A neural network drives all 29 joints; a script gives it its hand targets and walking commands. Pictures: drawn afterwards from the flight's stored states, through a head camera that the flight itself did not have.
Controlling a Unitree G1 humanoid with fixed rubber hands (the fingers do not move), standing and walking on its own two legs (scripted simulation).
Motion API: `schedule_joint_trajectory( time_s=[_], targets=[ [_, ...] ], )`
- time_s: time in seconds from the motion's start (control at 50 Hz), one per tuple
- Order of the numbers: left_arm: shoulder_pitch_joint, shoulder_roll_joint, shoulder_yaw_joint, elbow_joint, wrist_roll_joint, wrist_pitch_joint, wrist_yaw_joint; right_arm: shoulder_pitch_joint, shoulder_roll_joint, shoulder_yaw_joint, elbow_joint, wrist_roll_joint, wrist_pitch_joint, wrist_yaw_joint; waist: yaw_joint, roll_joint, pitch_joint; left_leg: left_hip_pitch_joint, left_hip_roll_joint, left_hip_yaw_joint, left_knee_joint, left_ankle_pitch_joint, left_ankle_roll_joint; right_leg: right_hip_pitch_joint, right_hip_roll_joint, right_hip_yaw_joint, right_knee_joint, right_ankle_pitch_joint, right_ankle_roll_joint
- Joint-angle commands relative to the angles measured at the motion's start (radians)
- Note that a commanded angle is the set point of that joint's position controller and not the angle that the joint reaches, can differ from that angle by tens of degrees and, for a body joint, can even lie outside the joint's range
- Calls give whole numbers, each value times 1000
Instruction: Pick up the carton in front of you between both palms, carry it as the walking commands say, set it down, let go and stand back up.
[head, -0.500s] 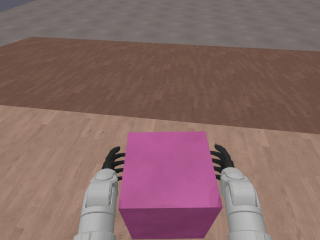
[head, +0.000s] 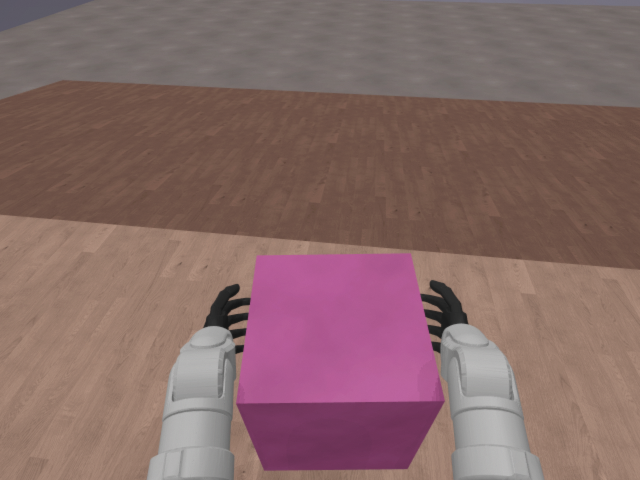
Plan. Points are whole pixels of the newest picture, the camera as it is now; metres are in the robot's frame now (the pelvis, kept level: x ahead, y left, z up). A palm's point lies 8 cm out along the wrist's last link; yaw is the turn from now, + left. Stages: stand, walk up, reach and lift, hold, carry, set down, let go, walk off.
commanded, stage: carry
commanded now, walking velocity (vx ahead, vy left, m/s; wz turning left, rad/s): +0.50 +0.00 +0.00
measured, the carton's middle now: (334, 366) +0.30 +0.00 -0.02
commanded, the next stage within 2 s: none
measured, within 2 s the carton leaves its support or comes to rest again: neither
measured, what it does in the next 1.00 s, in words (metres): walks ahead: left foot, then right foot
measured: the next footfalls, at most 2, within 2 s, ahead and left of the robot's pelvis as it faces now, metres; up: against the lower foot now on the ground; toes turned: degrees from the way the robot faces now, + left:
left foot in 0.40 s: +0.18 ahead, +0.09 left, +0.00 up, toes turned +9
right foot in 0.76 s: +0.46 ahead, -0.14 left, +0.00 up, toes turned -13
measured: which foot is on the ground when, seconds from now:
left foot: down 0.00-0.16, up 0.18-0.38, down 0.40-0.78, up 0.80-1.00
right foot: down 0.00-0.42, up 0.44-0.74, down 0.76-1.00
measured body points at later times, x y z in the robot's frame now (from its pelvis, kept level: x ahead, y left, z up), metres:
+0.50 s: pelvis +0.15 +0.00 -0.01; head +0.13 -0.01 +0.44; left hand +0.43 +0.15 +0.07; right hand +0.43 -0.15 +0.07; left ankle +0.14 +0.09 -0.74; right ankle +0.05 -0.10 -0.69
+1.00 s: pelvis +0.45 -0.07 +0.01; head +0.47 -0.08 +0.46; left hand +0.72 +0.10 +0.08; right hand +0.74 -0.20 +0.07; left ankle +0.47 +0.08 -0.68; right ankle +0.42 -0.13 -0.74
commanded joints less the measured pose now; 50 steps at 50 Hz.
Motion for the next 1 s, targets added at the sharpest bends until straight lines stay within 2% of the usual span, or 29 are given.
schedule_joint_trajectory(
  time_s=[0.0,0.02,0.06,0.08,0.12,0.14,0.16,0.18,0.2,0.24,0.32,0.36,0.38,0.4,0.42,0.44,0.48,0.5,0.56,0.66,0.72,0.74,0.76,0.78,0.8,0.84,0.86,0.9,0.98],
  targets=[
    [-544,-903,-573,-60,-290,-32,-230,-469,905,553,-15,266,-9,224,-10,64,-171,-114,133,-69,-100,-495,41,-165,-52,-44,24,-373,-13],
    [-558,-907,-594,-85,-306,-27,-227,-474,905,572,-47,278,-3,217,-12,93,-160,-130,156,-98,-127,-602,59,-213,-35,-77,78,-415,-7],
    [-564,-907,-644,-137,-343,-5,-221,-459,906,611,-101,304,20,202,-10,171,-203,-109,230,-164,-164,-542,97,-233,-2,-178,217,-209,2],
    [-562,-900,-674,-165,-368,10,-218,-445,903,642,-131,318,37,192,-7,179,-226,-122,239,-151,-154,-492,107,-213,-9,-193,182,-181,-1],
    [-565,-892,-728,-219,-421,54,-212,-450,871,691,-210,355,84,175,2,117,-260,-238,178,-26,-52,-466,80,-46,-29,-185,6,-185,-18],
    [-549,-879,-741,-238,-433,80,-203,-480,862,730,-260,384,116,171,10,-41,-246,-318,103,95,121,-429,35,-24,-138,-1,-120,-339,-52],
    [-531,-856,-750,-256,-436,110,-191,-498,859,762,-290,411,149,169,23,-249,-199,-497,37,201,358,-347,-7,52,-305,281,-256,-522,-120],
    [-499,-842,-753,-267,-442,142,-179,-519,849,789,-311,438,179,168,29,-253,-134,-609,70,192,420,-314,-5,70,-383,401,-302,-486,-180],
    [-497,-818,-759,-307,-445,169,-167,-535,858,815,-333,475,209,168,29,-194,-135,-619,97,172,415,-305,7,67,-386,375,-284,-365,-210],
    [-513,-813,-782,-385,-481,226,-155,-522,866,846,-355,532,260,164,23,-114,-208,-551,82,200,332,-251,6,98,-332,197,-229,-173,-179],
    [-423,-823,-831,-496,-547,318,-147,-402,871,867,-440,573,342,141,24,-180,-281,-351,16,303,96,-133,-3,85,-245,-9,-135,39,-141],
    [-365,-833,-843,-526,-566,356,-152,-326,870,849,-472,564,378,133,9,-112,-314,-52,15,342,-53,2,2,-86,-205,-104,-2,32,-114],
    [-350,-830,-844,-540,-572,371,-155,-294,866,843,-486,558,394,131,-5,-59,-357,180,82,268,-63,-10,23,-249,-186,-148,116,32,-85],
    [-344,-830,-846,-559,-580,390,-161,-258,839,833,-499,540,409,126,-22,112,-393,357,287,-19,-143,-227,81,-452,-131,-234,351,-112,-35],
    [-386,-832,-864,-593,-600,410,-170,-238,828,824,-494,509,414,123,-31,306,-341,425,477,-336,-173,-230,218,-706,-49,-270,501,-268,-17],
    [-418,-849,-872,-611,-612,419,-179,-262,850,828,-531,507,422,120,-33,237,-298,374,518,-381,-167,-163,277,-767,-104,-188,612,-318,-36],
    [-432,-862,-862,-642,-631,429,-187,-304,904,839,-599,543,437,122,-31,72,-265,273,468,-244,-194,-98,231,-765,-151,-162,659,-264,-45],
    [-439,-861,-866,-652,-638,433,-186,-338,907,852,-627,558,442,123,-30,52,-263,230,437,-161,-222,-123,199,-729,-162,-167,594,-213,-39],
    [-389,-861,-857,-643,-622,442,-166,-340,878,869,-642,596,464,129,-24,116,-248,151,337,52,-243,-16,148,-594,-135,-237,377,-61,-7],
    [-309,-825,-822,-612,-564,460,-139,-299,830,864,-616,611,490,148,-25,175,-211,76,281,206,-175,162,104,-385,-66,-354,131,101,-14],
    [-306,-819,-808,-604,-556,465,-138,-309,819,864,-619,611,498,153,-4,114,-262,-56,226,326,88,290,50,-40,-10,-435,63,75,-39],
    [-294,-816,-802,-594,-551,467,-139,-317,800,861,-622,612,501,154,18,64,-323,-174,204,345,275,216,18,153,-86,-338,67,9,-47],
    [-278,-800,-789,-576,-538,464,-138,-342,791,866,-643,614,509,156,34,-175,-367,-361,115,350,570,-7,-35,252,-345,120,-110,-212,-136],
    [-296,-815,-790,-570,-537,460,-139,-379,813,873,-646,623,515,157,30,-296,-354,-591,39,253,762,-291,-31,345,-477,400,-205,-160,-247],
    [-312,-847,-798,-595,-550,458,-141,-368,836,874,-634,620,509,161,20,-211,-348,-637,108,156,865,-292,5,315,-486,353,-194,-62,-252],
    [-356,-914,-827,-636,-574,441,-148,-369,887,871,-637,617,488,165,13,-42,-349,-625,178,123,838,-187,31,211,-425,186,-175,45,-206],
    [-376,-936,-843,-654,-586,432,-153,-355,898,874,-643,607,476,162,8,-19,-339,-592,197,117,765,-128,30,163,-396,101,-193,81,-171],
    [-393,-938,-866,-670,-610,421,-160,-335,924,883,-632,593,456,152,9,-69,-345,-535,173,161,659,-82,22,133,-356,-24,-208,134,-141],
    [-348,-890,-885,-678,-630,419,-180,-250,902,877,-617,540,435,124,11,-111,-293,-568,137,232,425,10,10,179,-306,-145,-217,265,-139]
  ],
)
